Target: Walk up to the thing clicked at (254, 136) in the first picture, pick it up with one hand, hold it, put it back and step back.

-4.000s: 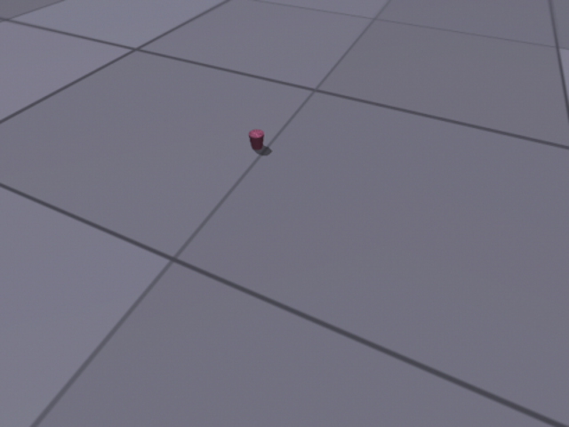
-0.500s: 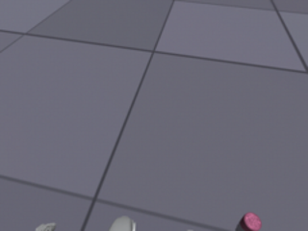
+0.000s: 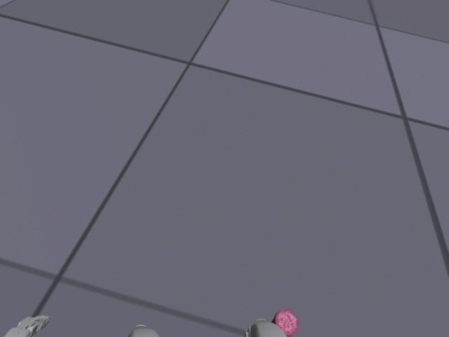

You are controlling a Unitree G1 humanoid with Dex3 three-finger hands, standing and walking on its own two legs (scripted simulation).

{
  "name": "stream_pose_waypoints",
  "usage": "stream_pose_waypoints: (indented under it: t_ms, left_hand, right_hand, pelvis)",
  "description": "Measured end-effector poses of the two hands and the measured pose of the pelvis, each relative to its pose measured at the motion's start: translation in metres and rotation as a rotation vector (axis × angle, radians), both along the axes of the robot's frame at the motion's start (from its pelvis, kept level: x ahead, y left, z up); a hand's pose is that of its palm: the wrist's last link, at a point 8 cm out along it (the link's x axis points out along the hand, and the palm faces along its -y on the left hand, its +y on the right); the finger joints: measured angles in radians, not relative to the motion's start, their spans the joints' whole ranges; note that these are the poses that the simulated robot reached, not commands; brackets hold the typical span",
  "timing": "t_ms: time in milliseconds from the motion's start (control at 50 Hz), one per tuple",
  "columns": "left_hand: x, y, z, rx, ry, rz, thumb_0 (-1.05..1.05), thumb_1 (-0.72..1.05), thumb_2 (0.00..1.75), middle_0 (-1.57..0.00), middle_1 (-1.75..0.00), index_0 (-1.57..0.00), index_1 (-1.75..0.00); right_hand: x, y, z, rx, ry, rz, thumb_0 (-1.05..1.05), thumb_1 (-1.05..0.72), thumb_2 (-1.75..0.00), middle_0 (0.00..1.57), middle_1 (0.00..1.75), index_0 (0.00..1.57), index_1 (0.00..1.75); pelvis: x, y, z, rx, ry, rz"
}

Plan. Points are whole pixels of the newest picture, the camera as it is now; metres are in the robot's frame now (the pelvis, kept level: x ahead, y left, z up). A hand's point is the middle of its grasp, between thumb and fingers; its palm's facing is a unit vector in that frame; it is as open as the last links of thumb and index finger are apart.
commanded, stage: walk up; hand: left
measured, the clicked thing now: (283, 324) +0.27 -0.32 -0.68
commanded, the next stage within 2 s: none
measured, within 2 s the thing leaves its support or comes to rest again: neither
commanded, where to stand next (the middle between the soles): -0.06 -0.69 m, yaw +8 degrees
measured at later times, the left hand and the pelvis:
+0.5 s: hand out of the picture +0.06 +0.08 -0.14, palm faces -0.03 -0.95 -0.32, open 7.4 cm; pelvis -0.02 -0.20 +0.02, yaw +4 degrees
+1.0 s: hand out of the picture +0.00 -0.15 -0.14, palm faces +0.00 -0.94 -0.33, open 7.4 cm; pelvis -0.07 -0.43 +0.01, yaw +5 degrees
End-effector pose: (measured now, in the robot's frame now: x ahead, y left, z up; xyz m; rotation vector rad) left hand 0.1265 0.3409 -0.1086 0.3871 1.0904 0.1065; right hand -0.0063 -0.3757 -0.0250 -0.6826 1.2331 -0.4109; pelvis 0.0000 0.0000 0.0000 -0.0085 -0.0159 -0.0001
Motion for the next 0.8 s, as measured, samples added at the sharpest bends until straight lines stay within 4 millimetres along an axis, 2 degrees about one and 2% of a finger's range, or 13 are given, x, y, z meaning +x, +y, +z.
stream_pose_waypoints:
  t_ms: [60, 100, 160, 240, 320, 400, 480, 600, 660, 720, 760, 800]
  left_hand:
    - [-0.002, -0.038, 0.0, 0.032, -0.035, 0.004, 0.01, 0.91, 0.9, -0.2, -0.3, -0.2, -0.3]
    - [-0.013, -0.065, 0.003, 0.026, -0.036, 0.017, 0.0, 0.91, 0.9, -0.2, -0.3, -0.2, -0.3]
    - [-0.034, -0.101, 0.015, -0.003, 0.004, 0.041, 0.0, 0.9, 0.9, -0.2, -0.3, -0.2, -0.3]
    - [-0.055, -0.132, 0.026, -0.02, 0.035, 0.076, 0.01, 0.9, 0.9, -0.21, -0.3, -0.21, -0.3]
    - [-0.066, -0.151, 0.02, -0.023, 0.029, 0.106, 0.01, 0.9, 0.9, -0.21, -0.3, -0.21, -0.3]
    - [-0.071, -0.18, 0.011, -0.025, 0.049, 0.111, 0.01, 0.9, 0.9, -0.21, -0.3, -0.21, -0.3]
    - [-0.075, -0.209, 0.007, -0.039, 0.058, 0.1, 0.01, 0.9, 0.9, -0.21, -0.3, -0.2, -0.3]
    - [-0.077, -0.255, 0.002, -0.016, 0.056, 0.078, 0.01, 0.9, 0.9, -0.21, -0.3, -0.2, -0.3]
    - [-0.075, -0.285, 0.0, 0.008, 0.039, 0.067, 0.01, 0.9, 0.9, -0.21, -0.3, -0.2, -0.3]
    - [-0.08, -0.322, -0.003, 0.039, 0.006, 0.069, 0.01, 0.9, 0.9, -0.2, -0.3, -0.2, -0.3]
    - [-0.091, -0.349, -0.002, 0.034, 0.003, 0.082, 0.0, 0.91, 0.9, -0.2, -0.3, -0.2, -0.3]
    - [-0.104, -0.375, 0.004, 0.011, 0.024, 0.095, 0.0, 0.91, 0.9, -0.2, -0.3, -0.2, -0.3]
  right_hand:
    - [0.004, -0.052, -0.019, -0.011, 0.011, -0.004, 0.0, -0.89, -0.9, 0.21, 0.3, 0.21, 0.3]
    - [0.012, -0.073, -0.028, -0.005, 0.013, -0.037, 0.01, -0.9, -0.9, 0.21, 0.3, 0.21, 0.3]
    - [0.029, -0.083, -0.033, 0.051, -0.012, -0.038, 0.01, -0.9, -0.9, 0.21, 0.3, 0.2, 0.3]
    - [0.043, -0.083, -0.031, 0.138, -0.021, 0.017, 0.01, -0.9, -0.9, 0.21, 0.3, 0.2, 0.3]
    - [0.042, -0.089, -0.031, 0.17, -0.013, 0.066, 0.0, -0.9, -0.9, 0.21, 0.3, 0.21, 0.3]
    - [0.031, -0.113, -0.024, 0.16, -0.015, 0.073, 0.0, -0.89, -0.9, 0.22, 0.3, 0.21, 0.3]
    - [0.022, -0.155, -0.01, 0.117, -0.036, 0.053, 0.0, -0.89, -0.9, 0.22, 0.3, 0.21, 0.3]
    - [0.014, -0.237, 0.0, 0.043, -0.06, 0.069, 0.0, -0.89, -0.9, 0.22, 0.3, 0.21, 0.3]
    - [0.011, -0.287, -0.005, 0.018, -0.066, 0.083, 0.0, -0.89, -0.9, 0.22, 0.3, 0.21, 0.3]
    - [0.01, -0.339, -0.022, -0.001, -0.054, 0.082, 0.0, -0.89, -0.9, 0.21, 0.3, 0.21, 0.3]
    - [0.01, -0.361, -0.031, 0.0, -0.043, 0.041, 0.01, -0.9, -0.9, 0.21, 0.3, 0.21, 0.3]
    - [0.014, -0.369, -0.035, 0.028, -0.05, 0.02, 0.01, -0.9, -0.9, 0.21, 0.3, 0.21, 0.3]
  pelvis:
    - [-0.004, -0.04, -0.013, -0.026, -0.01, 0.01]
    - [-0.007, -0.058, -0.011, -0.016, -0.015, 0.019]
    - [-0.009, -0.077, 0.005, -0.015, -0.012, 0.022]
    - [-0.007, -0.103, 0.021, -0.01, -0.006, 0.043]
    - [-0.005, -0.129, 0.019, -0.012, -0.001, 0.066]
    - [-0.013, -0.16, 0.02, 0.008, -0.016, 0.083]
    - [-0.022, -0.192, 0.021, 0.009, -0.024, 0.071]
    - [-0.036, -0.253, 0.011, 0.0, -0.02, 0.043]
    - [-0.043, -0.292, 0.001, 0.0, -0.01, 0.031]
    - [-0.05, -0.331, -0.014, -0.021, -0.016, 0.04]
    - [-0.053, -0.35, -0.014, -0.015, -0.02, 0.052]
    - [-0.057, -0.362, -0.005, -0.012, -0.02, 0.052]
